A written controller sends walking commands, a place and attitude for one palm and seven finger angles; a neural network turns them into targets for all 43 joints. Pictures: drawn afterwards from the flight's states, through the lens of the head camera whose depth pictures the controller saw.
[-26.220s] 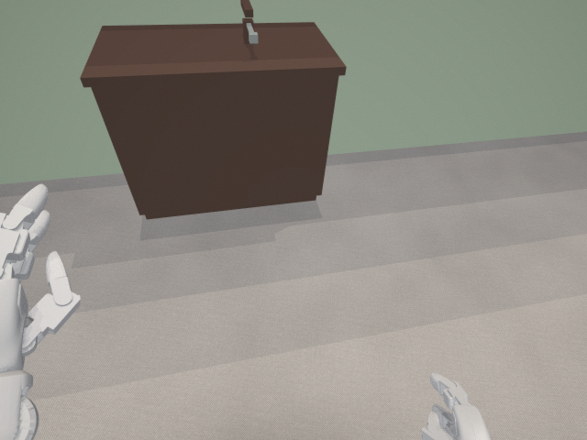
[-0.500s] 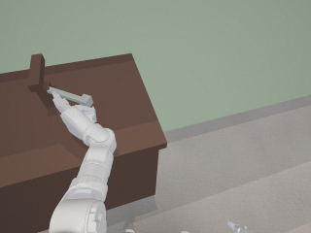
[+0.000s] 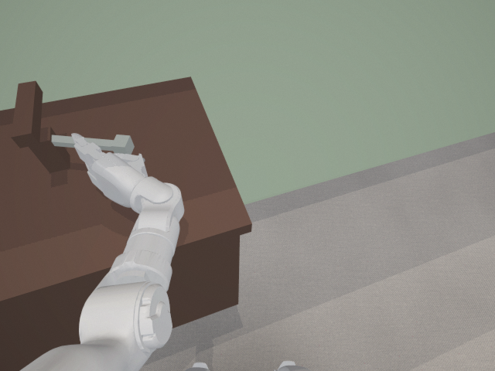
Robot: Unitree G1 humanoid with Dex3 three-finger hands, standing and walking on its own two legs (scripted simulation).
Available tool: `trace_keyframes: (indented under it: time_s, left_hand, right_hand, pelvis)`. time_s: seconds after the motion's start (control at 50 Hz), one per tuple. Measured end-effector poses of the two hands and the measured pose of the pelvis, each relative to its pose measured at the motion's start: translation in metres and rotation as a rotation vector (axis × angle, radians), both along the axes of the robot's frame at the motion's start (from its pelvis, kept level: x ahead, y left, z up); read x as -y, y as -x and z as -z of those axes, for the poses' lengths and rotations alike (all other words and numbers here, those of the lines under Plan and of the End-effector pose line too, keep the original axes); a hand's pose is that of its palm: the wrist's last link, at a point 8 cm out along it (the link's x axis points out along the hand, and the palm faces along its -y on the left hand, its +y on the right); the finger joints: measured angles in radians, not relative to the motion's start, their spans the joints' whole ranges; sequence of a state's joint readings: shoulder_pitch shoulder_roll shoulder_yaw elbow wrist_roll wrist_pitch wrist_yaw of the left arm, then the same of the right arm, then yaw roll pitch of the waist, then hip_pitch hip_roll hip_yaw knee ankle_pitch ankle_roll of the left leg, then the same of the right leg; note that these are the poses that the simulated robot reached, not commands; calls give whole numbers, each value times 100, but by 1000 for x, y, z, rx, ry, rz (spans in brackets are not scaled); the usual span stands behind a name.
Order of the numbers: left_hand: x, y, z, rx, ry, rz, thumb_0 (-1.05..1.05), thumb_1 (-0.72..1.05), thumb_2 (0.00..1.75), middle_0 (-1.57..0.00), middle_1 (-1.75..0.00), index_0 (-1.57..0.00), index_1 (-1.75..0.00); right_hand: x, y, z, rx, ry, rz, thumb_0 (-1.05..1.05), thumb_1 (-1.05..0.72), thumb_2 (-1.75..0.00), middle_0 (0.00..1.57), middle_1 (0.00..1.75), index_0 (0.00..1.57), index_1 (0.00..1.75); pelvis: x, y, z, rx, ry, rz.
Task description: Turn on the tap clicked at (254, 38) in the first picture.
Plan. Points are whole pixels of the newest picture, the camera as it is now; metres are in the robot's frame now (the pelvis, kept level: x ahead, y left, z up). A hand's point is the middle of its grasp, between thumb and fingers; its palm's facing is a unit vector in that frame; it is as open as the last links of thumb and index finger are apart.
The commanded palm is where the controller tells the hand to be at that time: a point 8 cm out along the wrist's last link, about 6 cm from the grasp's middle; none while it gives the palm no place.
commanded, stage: push the lever round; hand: left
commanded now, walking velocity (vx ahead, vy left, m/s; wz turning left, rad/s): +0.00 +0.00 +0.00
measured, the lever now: (123, 146) +0.48 +0.21 +0.08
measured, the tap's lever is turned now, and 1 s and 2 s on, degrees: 65 83 83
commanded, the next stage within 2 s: lift the hand up off the lever in 0.26 s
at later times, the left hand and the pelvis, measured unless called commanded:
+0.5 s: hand (146, 143) +0.49 +0.18 +0.07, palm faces +0.82 -0.56 -0.13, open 7.7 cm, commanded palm +0.43 +0.19 +0.08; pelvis +0.01 +0.00 +0.00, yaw -1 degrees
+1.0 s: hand (140, 145) +0.47 +0.18 +0.09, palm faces +0.79 -0.61 -0.10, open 7.8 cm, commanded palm +0.41 +0.19 +0.10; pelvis +0.02 +0.01 +0.01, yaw +0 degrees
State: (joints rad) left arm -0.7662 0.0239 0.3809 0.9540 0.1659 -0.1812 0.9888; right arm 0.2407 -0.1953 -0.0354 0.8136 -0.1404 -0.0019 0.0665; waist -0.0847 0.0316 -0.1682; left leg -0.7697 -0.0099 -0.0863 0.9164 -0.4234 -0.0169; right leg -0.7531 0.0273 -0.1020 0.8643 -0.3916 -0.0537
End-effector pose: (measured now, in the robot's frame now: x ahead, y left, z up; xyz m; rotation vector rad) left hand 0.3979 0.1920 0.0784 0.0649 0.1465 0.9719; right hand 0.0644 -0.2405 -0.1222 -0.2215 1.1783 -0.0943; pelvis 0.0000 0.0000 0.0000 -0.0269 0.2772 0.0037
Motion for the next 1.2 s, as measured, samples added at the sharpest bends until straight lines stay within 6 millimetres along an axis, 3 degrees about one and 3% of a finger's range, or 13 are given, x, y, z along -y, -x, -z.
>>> trace_keyframes:
  time_s: [0.44, 0.62, 0.86, 1.06, 1.2]
  left_hand:
    - [1, -38, -1, -10, 1, -6, -1, 94, 94, -15, -15, -14, -14]
    - [-1, -39, -3, -12, 12, 6, 0, 92, 92, -15, -15, -14, -14]
    - [-12, -20, -14, 11, 5, 16, 1, 90, 91, -15, -15, -15, -15]
    - [3, -9, -25, 7, 25, 54, 1, 90, 90, -15, -15, -15, -15]
    - [6, -2, -34, 10, 13, 29, 2, 90, 90, -15, -15, -15, -15]
  right_hand:
    - [8, 13, -3, -51, 23, 41, 0, -91, -90, 20, 30, 20, 30]
    - [1, 18, -5, -78, -5, 60, 0, -91, -90, 20, 30, 20, 30]
    - [-5, -8, -13, -16, -18, 27, 0, -91, -90, 20, 30, 20, 30]
    - [-8, -37, -16, 59, -24, -19, 0, -91, -90, 20, 30, 20, 30]
    - [-10, -44, -17, 101, -41, -27, 0, -91, -90, 20, 30, 20, 30]
  pelvis:
    - [1, -9, 0, -49, -1, 9]
    - [-3, -20, -5, -36, 1, 17]
    - [-7, -26, -11, 17, 5, 7]
    - [-7, -19, -14, 45, 1, -5]
    - [-3, -14, -15, 57, -6, 1]
